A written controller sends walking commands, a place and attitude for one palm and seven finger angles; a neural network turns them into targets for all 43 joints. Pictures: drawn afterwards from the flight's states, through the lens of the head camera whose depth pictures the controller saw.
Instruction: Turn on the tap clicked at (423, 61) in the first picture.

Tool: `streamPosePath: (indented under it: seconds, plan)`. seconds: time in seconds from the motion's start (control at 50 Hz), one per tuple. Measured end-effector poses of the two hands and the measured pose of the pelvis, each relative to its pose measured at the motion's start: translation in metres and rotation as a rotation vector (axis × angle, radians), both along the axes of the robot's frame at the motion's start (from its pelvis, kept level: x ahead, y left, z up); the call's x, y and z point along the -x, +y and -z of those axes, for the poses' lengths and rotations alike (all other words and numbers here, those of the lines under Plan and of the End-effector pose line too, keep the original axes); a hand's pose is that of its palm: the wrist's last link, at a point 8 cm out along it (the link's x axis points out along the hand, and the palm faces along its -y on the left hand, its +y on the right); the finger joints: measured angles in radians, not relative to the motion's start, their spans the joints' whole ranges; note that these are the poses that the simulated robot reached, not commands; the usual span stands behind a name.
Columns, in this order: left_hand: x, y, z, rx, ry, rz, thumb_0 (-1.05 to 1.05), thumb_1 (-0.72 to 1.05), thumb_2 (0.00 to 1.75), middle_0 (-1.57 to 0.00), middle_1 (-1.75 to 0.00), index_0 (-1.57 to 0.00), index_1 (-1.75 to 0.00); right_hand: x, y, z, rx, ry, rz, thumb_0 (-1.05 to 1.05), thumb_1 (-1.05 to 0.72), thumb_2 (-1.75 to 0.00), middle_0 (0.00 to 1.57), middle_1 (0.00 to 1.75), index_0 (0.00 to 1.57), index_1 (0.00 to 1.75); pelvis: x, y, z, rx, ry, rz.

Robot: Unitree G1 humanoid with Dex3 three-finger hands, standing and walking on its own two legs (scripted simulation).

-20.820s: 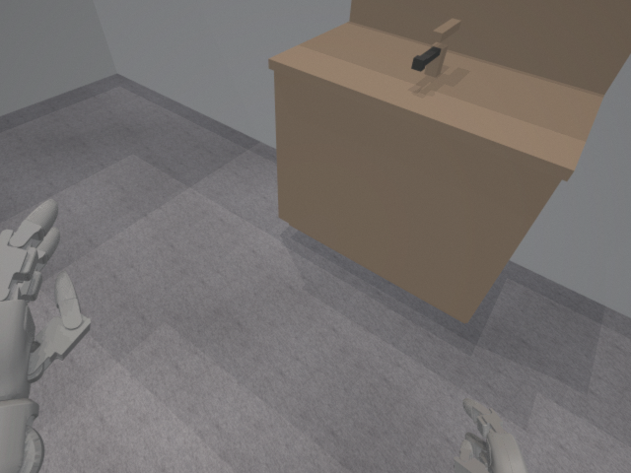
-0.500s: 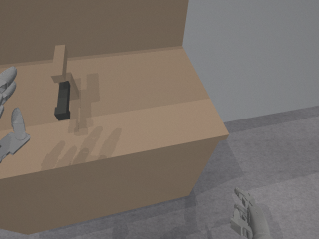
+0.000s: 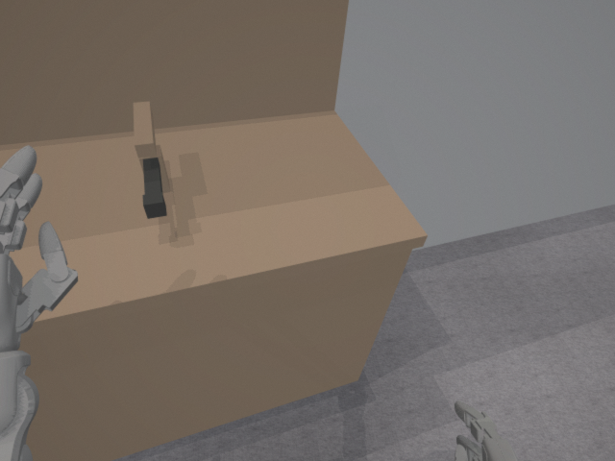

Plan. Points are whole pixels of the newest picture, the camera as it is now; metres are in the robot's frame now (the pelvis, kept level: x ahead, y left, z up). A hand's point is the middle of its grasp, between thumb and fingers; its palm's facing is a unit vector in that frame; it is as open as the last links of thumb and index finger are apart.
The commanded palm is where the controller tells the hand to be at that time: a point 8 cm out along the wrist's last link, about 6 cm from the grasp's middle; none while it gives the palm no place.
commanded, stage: come to a stop and stand still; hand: left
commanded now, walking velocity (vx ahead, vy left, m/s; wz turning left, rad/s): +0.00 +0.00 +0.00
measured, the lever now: (154, 205) +0.43 +0.29 +0.08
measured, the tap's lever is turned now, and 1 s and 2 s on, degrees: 0 0 0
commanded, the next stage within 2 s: look again from close up in 0.62 s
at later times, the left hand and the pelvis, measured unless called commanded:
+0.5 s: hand (44, 308) +0.18 +0.27 +0.18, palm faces +0.44 -0.83 -0.34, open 7.4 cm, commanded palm +0.11 +0.29 +0.18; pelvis -0.05 +0.01 -0.01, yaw +1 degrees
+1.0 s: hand (63, 330) +0.17 +0.24 +0.18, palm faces +0.28 -0.84 -0.46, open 7.4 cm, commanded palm +0.10 +0.29 +0.18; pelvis -0.08 +0.02 +0.00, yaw -4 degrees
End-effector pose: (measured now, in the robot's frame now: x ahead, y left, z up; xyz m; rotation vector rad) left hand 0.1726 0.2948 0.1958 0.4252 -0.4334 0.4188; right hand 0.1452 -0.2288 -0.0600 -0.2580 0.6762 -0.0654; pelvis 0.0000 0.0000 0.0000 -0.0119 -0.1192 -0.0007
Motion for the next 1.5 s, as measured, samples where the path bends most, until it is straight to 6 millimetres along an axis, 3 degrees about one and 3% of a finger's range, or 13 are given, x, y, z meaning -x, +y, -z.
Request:
streamPosePath:
  seconds: [0.2, 0.32, 0.4, 0.52, 0.7, 0.8, 0.92, 1.02, 1.08, 1.2, 1.3, 1.42, 1.5]
  plan:
    - [0.011, -0.003, 0.024, -0.006, 0.121, 0.013, 0.01, 0.89, 0.9, -0.21, -0.3, -0.21, -0.3, 0.008, 0.015, 0.01, -0.069, -0.028, 0.0, 0.01, -0.91, -0.9, 0.21, 0.3, 0.2, 0.3, 0.017, -0.001, 0.006, -0.013, -0.017, -0.029]
    - [0.031, -0.007, 0.013, -0.022, 0.032, 0.053, 0.01, 0.89, 0.9, -0.21, -0.3, -0.21, -0.3, 0.015, 0.013, 0.012, -0.004, -0.006, -0.034, 0.01, -0.9, -0.9, 0.21, 0.3, 0.2, 0.3, 0.033, 0.002, 0.013, 0.003, 0.002, -0.022]
    - [0.034, -0.003, 0.007, -0.051, -0.024, 0.071, 0.01, 0.89, 0.9, -0.21, -0.31, -0.21, -0.3, 0.028, 0.011, 0.015, -0.004, -0.022, 0.018, 0.01, -0.91, -0.9, 0.21, 0.3, 0.2, 0.3, 0.042, 0.008, 0.02, 0.011, -0.014, -0.004]
    - [0.031, 0.01, 0.007, -0.023, 0.057, 0.023, 0.01, 0.89, 0.9, -0.21, -0.3, -0.21, -0.3, 0.055, 0.017, 0.016, -0.063, 0.045, 0.056, 0.01, -0.91, -0.9, 0.21, 0.3, 0.2, 0.3, 0.048, 0.008, 0.006, 0.017, 0.041, -0.001]
    - [0.044, -0.014, 0.009, -0.053, 0.132, 0.114, 0.01, 0.89, 0.9, -0.21, -0.3, -0.21, -0.3, 0.067, 0.012, 0.018, -0.066, 0.082, 0.051, 0.01, -0.91, -0.9, 0.21, 0.3, 0.2, 0.3, 0.057, 0.007, 0.001, 0.047, 0.059, 0.022]
    - [0.036, -0.005, 0.015, -0.018, 0.111, 0.107, 0.01, 0.89, 0.9, -0.21, -0.31, -0.21, -0.3, 0.063, 0.006, -0.002, -0.017, 0.026, 0.097, 0.01, -0.91, -0.9, 0.21, 0.3, 0.2, 0.3, 0.057, 0.012, -0.002, 0.001, 0.091, 0.073]
    - [0.025, -0.001, 0.016, -0.034, 0.113, 0.128, 0.01, 0.89, 0.9, -0.21, -0.3, -0.21, -0.3, 0.063, 0.01, -0.002, -0.013, -0.05, 0.133, 0.01, -0.91, -0.9, 0.2, 0.3, 0.2, 0.3, 0.07, 0.025, 0.004, -0.036, 0.055, 0.08]
    - [0.044, -0.011, -0.001, -0.145, 0.144, 0.163, 0.01, 0.89, 0.9, -0.21, -0.3, -0.21, -0.3, 0.077, 0.022, 0.009, -0.08, -0.026, 0.113, 0.01, -0.91, -0.9, 0.2, 0.3, 0.2, 0.3, 0.078, 0.024, 0.002, -0.01, 0.054, 0.056]
    - [0.062, -0.006, -0.007, -0.178, 0.158, 0.147, 0.01, 0.89, 0.9, -0.21, -0.31, -0.21, -0.3, 0.088, 0.027, 0.019, -0.098, 0.029, 0.11, 0.01, -0.91, -0.9, 0.21, 0.3, 0.2, 0.3, 0.079, 0.024, 0.001, 0.017, 0.06, 0.041]
    - [0.079, 0.024, 0.017, -0.057, 0.199, 0.028, 0.01, 0.89, 0.9, -0.21, -0.31, -0.21, -0.3, 0.105, 0.026, 0.024, -0.041, 0.109, 0.113, 0.01, -0.91, -0.9, 0.21, 0.3, 0.2, 0.3, 0.079, 0.029, 0.002, -0.004, 0.086, 0.021]
    - [0.073, 0.028, 0.036, 0.061, 0.203, -0.008, 0.01, 0.89, 0.9, -0.21, -0.3, -0.21, -0.3, 0.104, 0.029, 0.023, -0.026, 0.097, 0.111, 0.01, -0.91, -0.9, 0.21, 0.3, 0.2, 0.3, 0.082, 0.032, 0.001, -0.022, 0.056, -0.004]
    - [0.071, 0.005, 0.006, -0.039, 0.14, 0.049, 0.01, 0.89, 0.9, -0.21, -0.3, -0.21, -0.3, 0.087, 0.036, 0.012, -0.071, 0.055, 0.058, 0.01, -0.91, -0.9, 0.21, 0.3, 0.2, 0.3, 0.074, 0.019, -0.005, 0.003, 0.071, -0.014]
    - [0.071, 0.003, -0.002, -0.145, 0.112, 0.023, 0.01, 0.89, 0.9, -0.21, -0.3, -0.21, -0.3, 0.064, 0.027, 0.023, -0.079, 0.041, 0.033, 0.01, -0.9, -0.9, 0.21, 0.3, 0.2, 0.3, 0.065, 0.008, 0.006, 0.02, 0.079, -0.019]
